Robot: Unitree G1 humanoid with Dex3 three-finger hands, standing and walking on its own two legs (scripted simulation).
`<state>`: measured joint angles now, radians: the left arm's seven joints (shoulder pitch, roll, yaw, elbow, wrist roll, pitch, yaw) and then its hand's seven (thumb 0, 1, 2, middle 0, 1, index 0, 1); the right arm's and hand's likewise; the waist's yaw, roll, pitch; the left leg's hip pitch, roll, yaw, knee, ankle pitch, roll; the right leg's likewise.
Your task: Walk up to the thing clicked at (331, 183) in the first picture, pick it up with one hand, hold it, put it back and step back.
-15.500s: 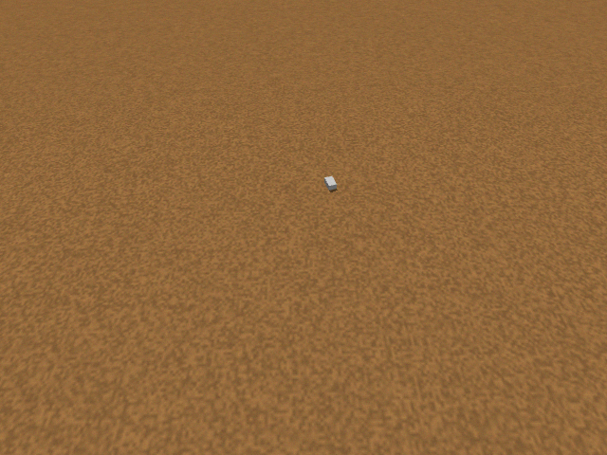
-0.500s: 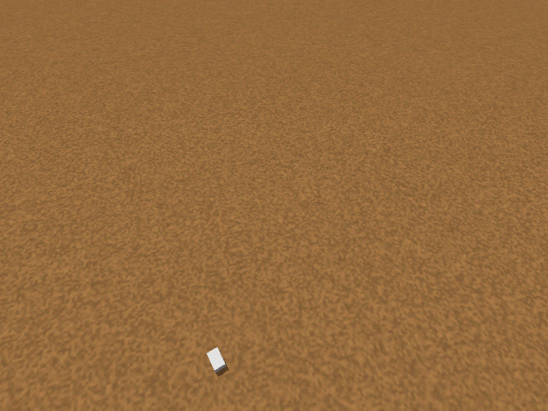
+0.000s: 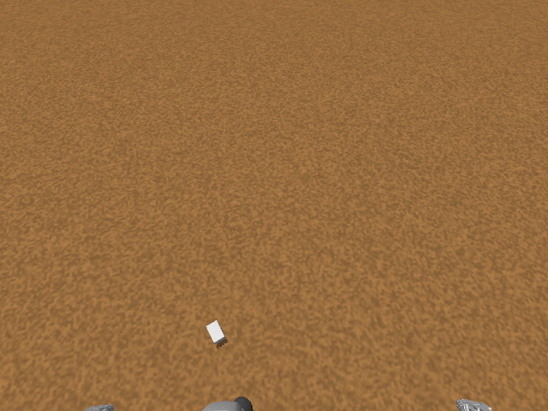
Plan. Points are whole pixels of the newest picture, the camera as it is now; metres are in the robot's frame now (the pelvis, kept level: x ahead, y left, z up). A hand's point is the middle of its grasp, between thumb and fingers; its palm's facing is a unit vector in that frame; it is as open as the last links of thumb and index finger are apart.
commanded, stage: walk up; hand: left
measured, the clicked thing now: (215, 332) +0.40 +0.23 -0.76
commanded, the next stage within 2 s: none
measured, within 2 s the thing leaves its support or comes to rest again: neither
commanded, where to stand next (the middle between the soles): +0.02 -0.01 m, yaw +1 degrees
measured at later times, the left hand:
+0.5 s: hand out of the picture -0.03 +0.20 -0.14, palm faces +0.06 -0.89 -0.46, open 7.4 cm
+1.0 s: hand out of the picture -0.23 +0.31 -0.17, palm faces +0.14 -0.90 -0.42, open 7.4 cm
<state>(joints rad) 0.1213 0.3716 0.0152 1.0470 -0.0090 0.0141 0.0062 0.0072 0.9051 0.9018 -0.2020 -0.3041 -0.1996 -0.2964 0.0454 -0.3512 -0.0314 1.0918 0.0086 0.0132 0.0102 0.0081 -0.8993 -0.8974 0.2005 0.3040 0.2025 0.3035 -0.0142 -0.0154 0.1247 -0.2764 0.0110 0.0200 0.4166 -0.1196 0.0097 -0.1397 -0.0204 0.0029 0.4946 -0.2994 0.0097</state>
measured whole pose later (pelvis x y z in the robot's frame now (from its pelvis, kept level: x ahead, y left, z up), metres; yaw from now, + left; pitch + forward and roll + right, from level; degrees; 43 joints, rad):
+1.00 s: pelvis -0.28 +0.01 -0.01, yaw +7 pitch -2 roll -3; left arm 0.22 0.43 0.11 0.88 0.01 0.04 0.05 0.01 0.91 0.90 -0.20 -0.30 -0.20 -0.30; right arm 0.18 -0.35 -0.04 0.89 -0.05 0.10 0.02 0.01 -0.90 -0.90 0.20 0.30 0.20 0.30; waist -0.01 -0.02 0.10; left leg -0.30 0.01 0.03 0.63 -0.30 0.06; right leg -0.57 0.14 0.12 1.33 -0.43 0.00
